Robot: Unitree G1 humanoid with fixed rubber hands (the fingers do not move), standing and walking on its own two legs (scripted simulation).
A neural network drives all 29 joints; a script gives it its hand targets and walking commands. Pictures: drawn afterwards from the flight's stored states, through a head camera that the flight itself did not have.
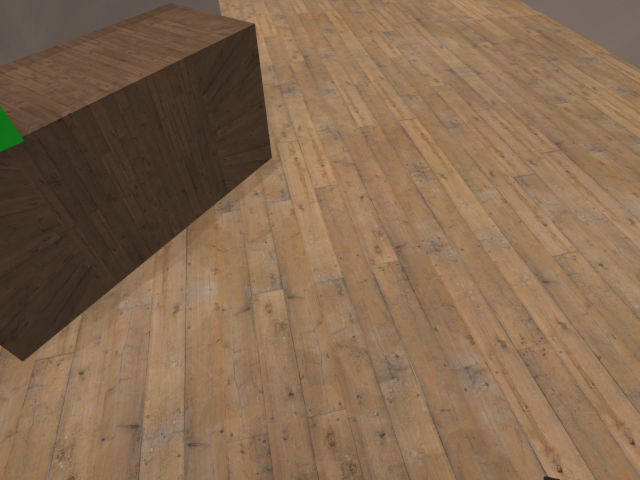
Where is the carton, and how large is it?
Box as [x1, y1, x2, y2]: [0, 106, 23, 151]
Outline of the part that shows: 0,106 0,151 23,141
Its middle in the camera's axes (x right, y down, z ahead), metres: -0.94 -0.34 +0.93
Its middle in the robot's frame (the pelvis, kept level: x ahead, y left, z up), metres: +0.95 +0.96 +0.02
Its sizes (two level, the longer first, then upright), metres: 0.210 0.200 0.250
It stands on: a pedestal, 0.67 m high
